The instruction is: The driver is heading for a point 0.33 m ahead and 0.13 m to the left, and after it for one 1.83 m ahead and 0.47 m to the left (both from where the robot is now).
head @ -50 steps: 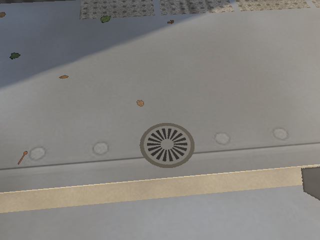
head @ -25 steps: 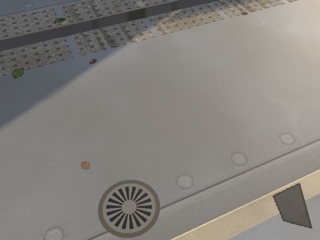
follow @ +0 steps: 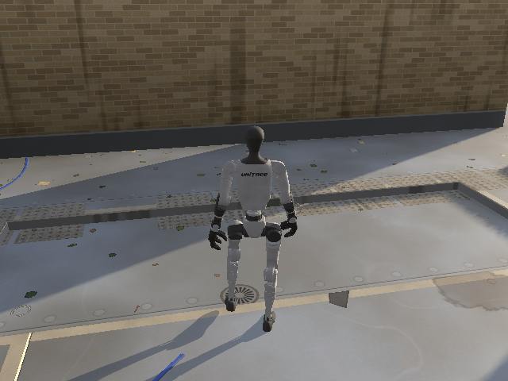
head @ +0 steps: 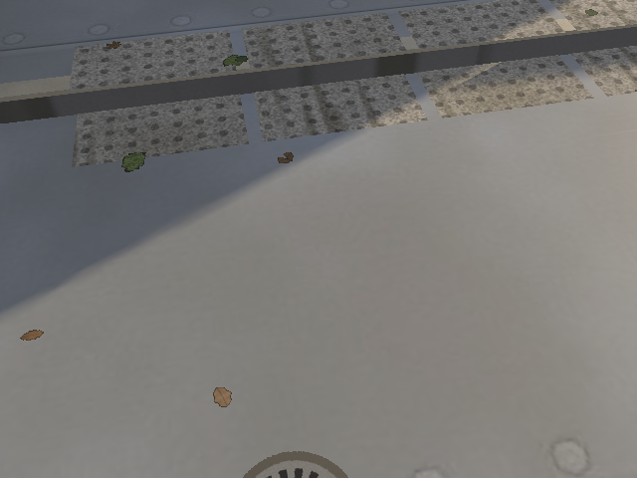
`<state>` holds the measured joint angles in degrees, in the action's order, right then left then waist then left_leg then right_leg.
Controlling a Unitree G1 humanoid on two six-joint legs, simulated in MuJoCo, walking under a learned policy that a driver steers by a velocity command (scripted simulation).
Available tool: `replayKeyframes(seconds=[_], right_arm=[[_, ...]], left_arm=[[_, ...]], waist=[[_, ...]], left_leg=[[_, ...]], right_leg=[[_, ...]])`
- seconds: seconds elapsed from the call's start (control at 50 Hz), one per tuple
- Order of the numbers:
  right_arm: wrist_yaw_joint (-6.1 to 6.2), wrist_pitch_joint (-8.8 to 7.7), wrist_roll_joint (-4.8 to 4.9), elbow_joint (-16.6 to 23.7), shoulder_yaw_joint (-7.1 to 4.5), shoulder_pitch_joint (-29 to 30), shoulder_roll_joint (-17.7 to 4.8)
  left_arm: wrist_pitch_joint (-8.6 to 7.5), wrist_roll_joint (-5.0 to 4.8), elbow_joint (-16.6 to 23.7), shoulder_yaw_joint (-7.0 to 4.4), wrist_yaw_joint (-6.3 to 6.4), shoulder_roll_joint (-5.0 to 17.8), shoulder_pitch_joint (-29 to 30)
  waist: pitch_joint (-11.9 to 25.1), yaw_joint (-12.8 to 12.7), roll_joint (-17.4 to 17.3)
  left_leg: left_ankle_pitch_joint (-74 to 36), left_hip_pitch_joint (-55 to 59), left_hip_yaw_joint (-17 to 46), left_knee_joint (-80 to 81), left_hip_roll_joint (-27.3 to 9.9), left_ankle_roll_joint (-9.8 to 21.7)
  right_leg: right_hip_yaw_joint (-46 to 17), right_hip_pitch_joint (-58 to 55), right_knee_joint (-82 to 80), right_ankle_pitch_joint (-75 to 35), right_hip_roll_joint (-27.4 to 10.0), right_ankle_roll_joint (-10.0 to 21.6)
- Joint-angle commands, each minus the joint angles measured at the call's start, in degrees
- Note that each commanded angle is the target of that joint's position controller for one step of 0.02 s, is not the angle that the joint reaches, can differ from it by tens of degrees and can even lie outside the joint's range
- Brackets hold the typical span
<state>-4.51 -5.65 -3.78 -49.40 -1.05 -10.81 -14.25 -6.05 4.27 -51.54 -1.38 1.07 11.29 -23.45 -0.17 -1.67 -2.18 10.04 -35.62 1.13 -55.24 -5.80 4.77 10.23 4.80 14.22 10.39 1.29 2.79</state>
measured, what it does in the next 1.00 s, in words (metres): goes down, turning left: left foot 0.10 m lower, then right foot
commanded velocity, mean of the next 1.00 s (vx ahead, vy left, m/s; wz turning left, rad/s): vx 0.18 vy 0.00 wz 0.46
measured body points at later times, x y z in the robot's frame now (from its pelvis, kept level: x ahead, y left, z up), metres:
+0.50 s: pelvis +0.28 +0.10 -0.12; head +0.34 +0.13 +0.33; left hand +0.25 +0.37 -0.26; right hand +0.48 -0.12 -0.24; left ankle +0.35 +0.19 -0.85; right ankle +0.20 -0.09 -0.63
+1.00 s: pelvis +0.42 +0.08 -0.11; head +0.45 +0.08 +0.34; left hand +0.40 +0.37 -0.22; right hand +0.67 -0.08 -0.24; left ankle +0.33 +0.20 -0.81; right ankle +0.51 +0.01 -0.85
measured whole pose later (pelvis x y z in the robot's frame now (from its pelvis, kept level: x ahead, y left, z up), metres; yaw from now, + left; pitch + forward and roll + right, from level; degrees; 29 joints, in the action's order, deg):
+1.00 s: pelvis +0.42 +0.08 -0.11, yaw +29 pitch +3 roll +1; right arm 2.6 2.0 -0.5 -44.1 -4.0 -9.1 -14.5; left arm 0.0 0.7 -42.1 -2.8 0.9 11.6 -11.7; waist 1.1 -1.3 -1.7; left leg 26.9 -24.3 5.8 -47.5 2.1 -4.1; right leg -4.3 21.9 30.3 11.5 1.9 1.0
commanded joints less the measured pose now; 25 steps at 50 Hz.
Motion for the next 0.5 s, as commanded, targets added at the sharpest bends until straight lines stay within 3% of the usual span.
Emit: replayKeyframes(seconds=[0.02, 0.04, 0.06, 0.08, 0.12, 0.14, 0.18, 0.24, 0.3, 0.32, 0.34, 0.36, 0.38, 0.4, 0.42, 0.44, 0.46, 0.48, 0.5], right_arm=[[-1.81, 0.28, -0.10, 2.86, 1.33, -1.13, 2.94], [-2.15, 0.38, 0.10, 2.49, 1.04, -2.09, 1.90], [-2.10, 0.20, -0.13, 3.07, 0.39, -0.10, 0.32], [-1.78, 0.14, -0.19, 3.58, 0.11, 2.01, -0.32], [-1.26, 0.53, -0.17, 4.30, 0.00, 4.92, -0.06], [-1.05, 0.61, 0.68, 4.52, 0.01, 7.44, -0.31], [-1.57, 1.53, 0.73, 6.50, 0.39, 12.75, 0.54], [-1.60, 2.41, -0.37, 6.59, 0.09, 14.34, -0.52], [-0.92, 2.42, -0.76, 4.79, -0.25, 13.36, -1.71], [-0.27, 2.06, -0.45, 3.45, -1.07, 9.81, -3.53], [0.69, 1.35, 0.39, 1.01, -2.48, 1.77, -6.26], [1.31, 1.44, 6.28, -0.71, -4.77, -6.93, -9.41], [2.42, 1.41, 5.42, -3.26, -6.29, -16.00, -16.73], [2.32, 1.16, 4.21, -1.23, -5.79, -16.59, -18.56], [2.34, 2.47, 4.56, 0.65, -6.28, -17.58, -17.10], [3.32, 4.11, 4.75, 2.14, -5.69, -11.45, -13.83], [4.16, 5.29, 5.16, 3.77, -4.47, -5.15, -10.06], [5.01, 6.08, 4.52, 4.79, -3.88, -1.48, -9.12], [4.82, 6.15, 3.15, 6.41, -3.60, 1.89, -10.11]], left_arm=[[-1.49, 2.39, 3.04, -0.68, -0.41, 5.37, 1.69], [-1.40, 2.64, 2.44, -0.43, -0.76, 4.85, 1.02], [-1.74, 1.99, 2.51, -0.08, -0.79, 4.26, 0.72], [-1.96, 1.77, 0.10, 0.45, -0.70, 3.60, -2.11], [-1.75, 1.80, -2.69, 1.01, -0.98, 3.38, -7.09], [-1.83, 1.49, -2.89, 0.74, -0.90, 4.48, -5.57], [-1.19, 1.18, -4.47, 0.97, -1.25, 4.96, -7.26], [-0.58, -0.14, -6.84, 0.27, 0.62, 5.89, -9.95], [0.27, -0.71, -7.14, -0.08, 2.40, 6.27, -10.83], [0.36, -0.40, -6.50, -0.56, 2.44, 7.42, -10.23], [0.49, 0.13, -5.01, -1.11, 1.87, 9.20, -7.75], [3.36, -8.40, -4.25, -3.67, 2.67, 14.10, -0.57], [2.63, -6.21, -1.73, -1.66, 2.26, 6.14, -4.42], [0.91, -6.68, 0.17, 0.65, 0.92, 3.10, -11.15], [-0.72, -8.00, 3.15, -0.04, -0.03, 6.33, -4.03], [-0.61, -8.16, 6.66, -0.14, 0.34, 7.08, 2.20], [0.32, -6.97, 7.67, -0.21, 1.52, 6.77, 4.57], [2.06, -6.27, 7.84, -0.87, 2.86, 7.38, 4.99], [3.97, -6.01, 7.46, -1.19, 3.36, 7.88, 2.58]], waist=[[-0.54, 2.46, 4.56], [-0.85, 2.88, 4.13], [-1.84, 2.11, 3.27], [-2.98, 1.21, 3.74], [-4.73, -0.44, 4.49], [-5.98, -0.65, 2.58], [-7.27, -2.05, 3.90], [-10.08, -3.38, 0.47], [-8.63, -3.40, 0.49], [-6.61, -1.95, 0.08], [-3.05, 1.77, -1.40], [-5.90, 9.52, 1.34], [6.54, 8.85, -13.99], [27.94, 7.56, -16.13], [36.59, 11.90, -7.86], [32.34, 9.38, -3.87], [25.04, 6.42, 3.21], [17.66, 3.71, 5.07], [12.30, 0.30, 5.64]], left_leg=[[-14.12, 1.38, 1.41, 1.94, -1.69, -0.51], [-16.28, -1.07, 2.52, 2.65, -1.96, -0.38], [-21.05, -2.57, 1.87, 7.12, -1.52, -0.12], [-25.99, -7.20, 4.93, 10.91, -2.67, -0.17], [-27.36, -11.99, 4.91, 14.46, -2.80, -0.30], [-30.37, -8.82, 3.79, 22.84, -3.22, -0.05], [-30.48, 1.08, 0.07, 24.24, -1.35, -0.53], [-24.34, -5.31, 0.15, 32.17, -2.57, -1.82], [-20.99, -0.94, -1.95, 34.84, -1.51, -2.26], [-20.49, 4.79, -2.87, 34.56, -0.05, -1.71], [-24.50, 15.98, -4.71, 34.96, 2.59, -0.49], [-32.66, 27.74, -7.27, 31.09, 7.37, 0.57], [-73.56, 57.37, 1.61, 16.66, -3.35, 6.88], [-91.37, 76.44, 24.96, 13.51, -17.16, 21.73], [-79.02, 76.67, 27.17, 19.85, -17.63, 24.25], [-57.87, 69.35, 24.27, 23.45, -14.84, 20.45], [-43.89, 55.53, 22.91, 27.50, -13.57, 17.41], [-39.68, 39.33, 23.36, 31.60, -14.55, 17.45], [-35.88, 24.95, 22.49, 34.64, -14.88, 17.46]], right_leg=[[-3.90, 3.58, -6.60, -24.78, -16.09, 10.72], [-3.35, 1.79, -5.90, -25.56, -17.19, 11.18], [-1.33, 0.17, -4.75, -22.29, -15.19, 10.33], [-2.51, -5.14, -3.10, -18.97, -16.37, 9.56], [-2.96, -11.42, -1.50, -18.14, -18.38, 9.59], [1.26, -9.89, -1.76, -16.02, -14.91, 6.75], [2.68, -4.22, -2.37, -17.77, -13.89, 6.43], [3.21, -15.15, 1.76, -19.01, -15.18, 4.26], [3.81, -17.60, 6.84, -21.31, -15.29, 1.99], [4.47, -16.48, 10.87, -23.99, -14.82, 0.91], [6.16, -12.70, 18.23, -24.66, -13.11, -0.78], [7.18, 3.92, 42.36, -24.54, -8.07, -3.41], [6.84, 31.06, 71.78, 21.21, -1.88, -8.59], [-6.40, 43.72, 97.51, 41.64, 2.63, -11.47], [-14.19, 45.57, 96.98, 38.19, 0.09, -9.93], [-15.01, 47.61, 93.03, 33.65, -4.04, -8.02], [-13.43, 47.44, 89.77, 27.94, -5.66, -7.96], [-12.78, 43.69, 88.69, 23.92, -6.16, -8.57], [-13.83, 37.67, 85.73, 21.04, -7.08, -8.14]])
Keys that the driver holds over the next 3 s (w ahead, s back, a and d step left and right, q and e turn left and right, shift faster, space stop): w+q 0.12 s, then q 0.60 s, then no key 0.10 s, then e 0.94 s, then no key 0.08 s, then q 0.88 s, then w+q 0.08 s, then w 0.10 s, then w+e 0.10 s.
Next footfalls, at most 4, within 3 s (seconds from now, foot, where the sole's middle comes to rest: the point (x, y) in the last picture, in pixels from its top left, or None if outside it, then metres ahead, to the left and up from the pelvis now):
0.36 left None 0.39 0.20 -0.88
0.82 right None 0.54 0.03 -0.88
1.14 left None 0.39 0.21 -0.88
1.54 right None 0.54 -0.02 -0.88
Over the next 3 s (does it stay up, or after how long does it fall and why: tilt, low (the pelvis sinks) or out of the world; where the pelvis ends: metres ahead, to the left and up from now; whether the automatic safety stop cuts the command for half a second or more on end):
stays up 0.55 0.15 -0.10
